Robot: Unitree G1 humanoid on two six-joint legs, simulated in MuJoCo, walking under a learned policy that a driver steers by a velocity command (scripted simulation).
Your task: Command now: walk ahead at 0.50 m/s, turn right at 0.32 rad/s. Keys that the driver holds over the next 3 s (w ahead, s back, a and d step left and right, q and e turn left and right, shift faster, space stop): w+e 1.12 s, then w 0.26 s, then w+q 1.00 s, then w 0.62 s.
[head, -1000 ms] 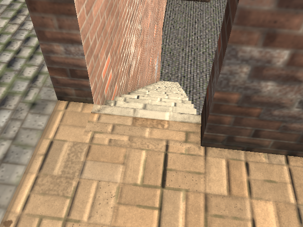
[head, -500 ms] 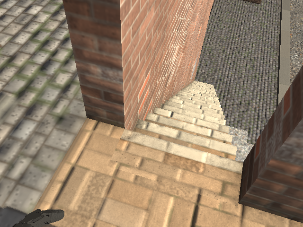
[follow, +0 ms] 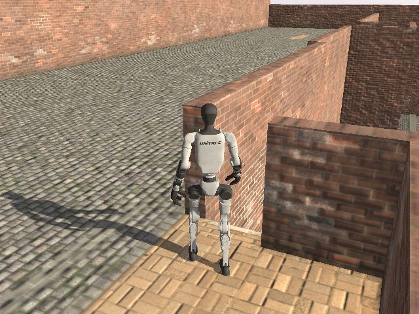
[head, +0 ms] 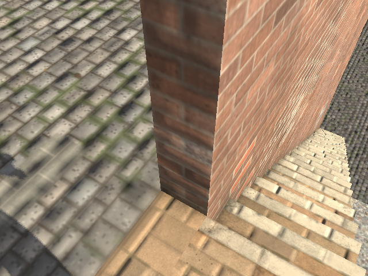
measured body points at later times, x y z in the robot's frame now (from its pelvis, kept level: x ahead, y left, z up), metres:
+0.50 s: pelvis +0.25 -0.03 -0.01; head +0.27 -0.03 +0.44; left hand +0.46 +0.16 -0.13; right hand +0.20 -0.34 -0.11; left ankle +0.11 +0.13 -0.74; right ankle +0.37 -0.21 -0.71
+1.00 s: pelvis +0.32 -0.06 -0.01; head +0.36 -0.07 +0.44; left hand +0.61 +0.06 -0.10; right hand +0.29 -0.35 -0.11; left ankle +0.41 +0.01 -0.74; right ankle +0.34 -0.20 -0.70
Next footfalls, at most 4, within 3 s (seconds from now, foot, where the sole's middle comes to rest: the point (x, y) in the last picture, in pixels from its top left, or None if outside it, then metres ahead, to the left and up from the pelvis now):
0.04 left None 0.15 0.13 -0.78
0.54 right None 0.41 -0.23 -0.78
0.90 left None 0.45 -0.01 -0.78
1.34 right None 0.28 -0.20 -0.78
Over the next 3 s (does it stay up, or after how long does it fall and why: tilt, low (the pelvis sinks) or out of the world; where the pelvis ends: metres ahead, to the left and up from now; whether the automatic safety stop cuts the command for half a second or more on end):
stays up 0.46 -0.19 -0.02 its command is cut before an obstacle after 0.3 s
